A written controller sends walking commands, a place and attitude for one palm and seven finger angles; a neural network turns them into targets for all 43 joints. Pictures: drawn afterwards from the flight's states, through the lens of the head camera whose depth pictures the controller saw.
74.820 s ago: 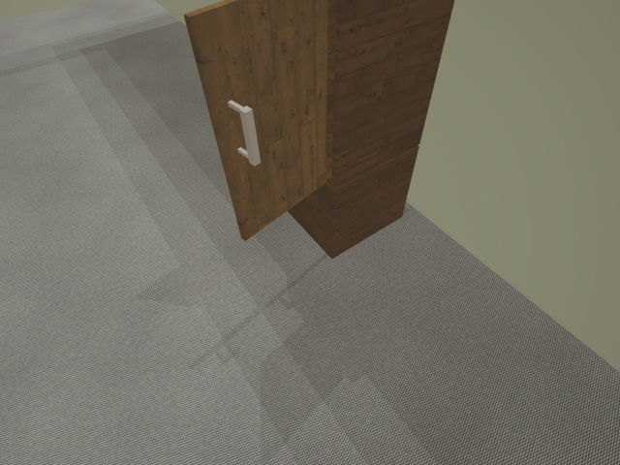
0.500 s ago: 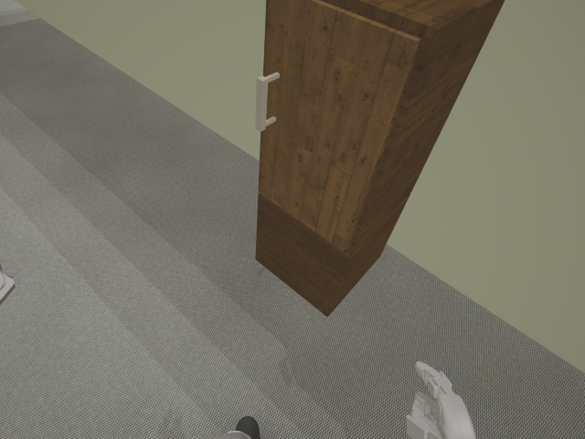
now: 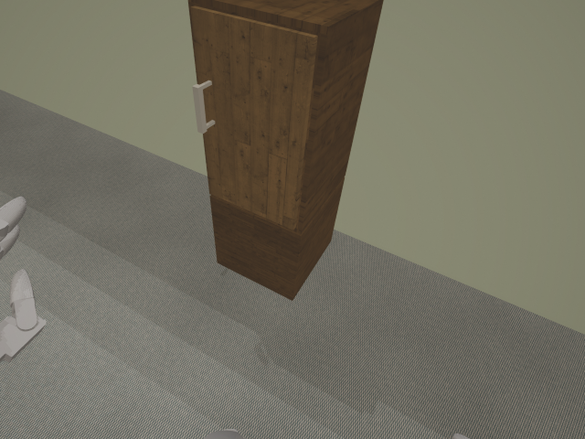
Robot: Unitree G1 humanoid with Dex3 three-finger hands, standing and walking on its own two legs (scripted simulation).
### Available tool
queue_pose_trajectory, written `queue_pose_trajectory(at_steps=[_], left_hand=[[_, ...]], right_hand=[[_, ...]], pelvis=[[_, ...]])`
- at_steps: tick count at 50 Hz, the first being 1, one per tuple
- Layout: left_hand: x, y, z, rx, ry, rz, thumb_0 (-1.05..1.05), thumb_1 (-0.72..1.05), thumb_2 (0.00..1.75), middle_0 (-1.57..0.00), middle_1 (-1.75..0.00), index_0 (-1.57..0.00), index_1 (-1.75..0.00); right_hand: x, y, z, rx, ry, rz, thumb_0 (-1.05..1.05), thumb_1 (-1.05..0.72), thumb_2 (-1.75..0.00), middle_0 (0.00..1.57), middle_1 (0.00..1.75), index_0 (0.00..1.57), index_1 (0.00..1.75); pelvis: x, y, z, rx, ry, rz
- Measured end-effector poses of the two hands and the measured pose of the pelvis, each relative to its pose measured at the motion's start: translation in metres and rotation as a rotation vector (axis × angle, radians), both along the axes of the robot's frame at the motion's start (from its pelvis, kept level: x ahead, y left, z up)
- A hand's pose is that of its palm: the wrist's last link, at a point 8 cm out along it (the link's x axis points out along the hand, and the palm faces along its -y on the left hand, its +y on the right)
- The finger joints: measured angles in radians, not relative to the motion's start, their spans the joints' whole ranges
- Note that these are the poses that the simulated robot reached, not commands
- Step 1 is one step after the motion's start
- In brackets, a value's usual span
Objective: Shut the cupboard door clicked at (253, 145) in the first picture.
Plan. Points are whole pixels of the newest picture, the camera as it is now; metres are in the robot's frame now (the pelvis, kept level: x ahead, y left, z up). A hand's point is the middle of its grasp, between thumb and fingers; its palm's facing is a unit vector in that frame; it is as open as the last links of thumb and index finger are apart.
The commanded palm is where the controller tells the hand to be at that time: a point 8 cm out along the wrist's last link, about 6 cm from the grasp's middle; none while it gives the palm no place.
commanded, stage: stop stepping back and stand still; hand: left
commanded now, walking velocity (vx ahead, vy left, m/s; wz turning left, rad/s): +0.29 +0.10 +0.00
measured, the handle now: (204, 107) +0.95 +0.28 +0.01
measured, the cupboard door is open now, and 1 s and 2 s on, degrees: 0 0 0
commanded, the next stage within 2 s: let the arm hang, fingers relaxed in 1.12 s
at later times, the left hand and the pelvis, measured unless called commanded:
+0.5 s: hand out of the picture +0.12 +0.31 +0.17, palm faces +0.55 -0.69 -0.47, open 7.4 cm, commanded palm +0.07 +0.32 +0.18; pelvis -0.05 +0.02 -0.01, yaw +3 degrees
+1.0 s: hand out of the picture +0.17 +0.31 +0.16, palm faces +0.45 -0.75 -0.48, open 7.4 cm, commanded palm +0.11 +0.34 +0.18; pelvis -0.02 +0.03 +0.00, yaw +2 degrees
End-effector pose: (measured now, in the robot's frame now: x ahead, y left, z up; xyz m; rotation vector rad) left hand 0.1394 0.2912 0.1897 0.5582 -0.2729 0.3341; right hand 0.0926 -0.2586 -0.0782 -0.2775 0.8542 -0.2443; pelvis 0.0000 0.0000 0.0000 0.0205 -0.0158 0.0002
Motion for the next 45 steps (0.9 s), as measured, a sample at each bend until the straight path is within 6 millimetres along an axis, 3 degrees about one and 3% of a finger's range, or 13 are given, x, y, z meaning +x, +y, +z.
queue_pose_trajectory(at_steps=[6,10,14,19,24,28,33,38,45], left_hand=[[-0.021,0.026,0.013,-0.018,-0.132,0.104,0.01,0.89,0.90,-0.21,-0.30,-0.22,-0.30],[-0.024,0.042,0.002,-0.074,-0.143,0.136,0.01,0.89,0.90,-0.21,-0.30,-0.21,-0.30],[-0.034,0.045,-0.013,-0.082,-0.098,0.096,0.01,0.89,0.90,-0.21,-0.30,-0.21,-0.30],[-0.056,0.045,-0.006,-0.025,-0.064,0.084,0.01,0.89,0.90,-0.21,-0.30,-0.21,-0.30],[-0.069,0.045,0.002,0.036,-0.077,0.157,0.01,0.89,0.90,-0.21,-0.30,-0.21,-0.30],[-0.063,0.045,-0.012,-0.008,-0.066,0.210,0.01,0.89,0.90,-0.21,-0.30,-0.21,-0.30],[-0.050,0.041,-0.023,-0.081,-0.030,0.177,0.01,0.89,0.90,-0.21,-0.30,-0.21,-0.30],[-0.035,0.042,-0.011,-0.033,-0.099,0.080,0.01,0.89,0.90,-0.21,-0.30,-0.21,-0.30],[-0.015,0.052,0.006,0.048,-0.073,0.105,0.01,0.89,0.90,-0.21,-0.30,-0.21,-0.30]], right_hand=[[-0.020,0.002,0.000,-0.017,-0.022,-0.007,0.01,-0.91,-0.90,0.21,0.30,0.20,0.29],[-0.020,0.016,0.000,-0.026,-0.090,0.005,0.01,-0.91,-0.90,0.20,0.30,0.20,0.29],[-0.020,0.040,0.003,0.006,-0.166,0.005,0.01,-0.91,-0.90,0.20,0.30,0.20,0.29],[-0.026,0.068,0.004,0.087,-0.153,0.050,0.01,-0.91,-0.90,0.21,0.30,0.20,0.29],[-0.020,0.075,-0.014,0.123,-0.097,0.114,0.01,-0.90,-0.90,0.21,0.30,0.21,0.30],[-0.008,0.066,-0.034,0.114,-0.038,0.150,0.01,-0.90,-0.90,0.21,0.30,0.21,0.30],[0.004,0.054,-0.020,0.065,-0.032,0.130,0.01,-0.91,-0.90,0.21,0.30,0.21,0.30],[0.022,0.050,-0.004,-0.001,-0.107,0.088,0.01,-0.91,-0.90,0.21,0.30,0.21,0.30],[0.041,0.066,0.003,0.071,-0.149,0.098,0.01,-0.91,-0.90,0.20,0.30,0.20,0.29]], pelvis=[[-0.022,0.008,0.003,0.003,0.026,0.005],[-0.040,0.022,-0.003,-0.008,0.022,0.018],[-0.056,0.032,-0.010,-0.004,-0.010,0.021],[-0.058,0.029,-0.002,-0.030,-0.015,0.034],[-0.055,0.020,-0.008,-0.044,-0.004,0.047],[-0.059,0.019,-0.017,-0.046,-0.002,0.063],[-0.052,0.024,-0.011,-0.022,-0.004,0.056],[-0.040,0.033,-0.016,-0.022,-0.014,0.052],[-0.026,0.031,-0.006,-0.033,0.013,0.050]])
